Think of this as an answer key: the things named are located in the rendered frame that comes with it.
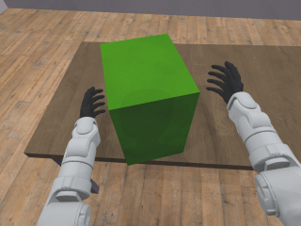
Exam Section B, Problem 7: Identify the left robot hand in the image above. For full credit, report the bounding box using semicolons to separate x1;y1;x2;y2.
79;87;106;119

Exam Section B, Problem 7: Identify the right robot hand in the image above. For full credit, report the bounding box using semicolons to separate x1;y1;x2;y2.
206;61;244;104

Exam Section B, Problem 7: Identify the right robot forearm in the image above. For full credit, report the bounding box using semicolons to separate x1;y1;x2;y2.
227;91;301;173

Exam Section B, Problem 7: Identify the right robot upper arm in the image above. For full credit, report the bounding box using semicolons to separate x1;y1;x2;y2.
254;166;301;226

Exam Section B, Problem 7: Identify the carton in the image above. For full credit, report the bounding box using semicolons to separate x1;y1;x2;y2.
100;33;200;166

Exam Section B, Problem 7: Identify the table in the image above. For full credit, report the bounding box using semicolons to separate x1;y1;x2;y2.
24;41;301;194

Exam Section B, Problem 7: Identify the left robot upper arm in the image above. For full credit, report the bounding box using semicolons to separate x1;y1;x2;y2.
39;202;91;226

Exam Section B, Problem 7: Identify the left robot forearm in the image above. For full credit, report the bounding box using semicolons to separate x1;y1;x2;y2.
37;117;101;226

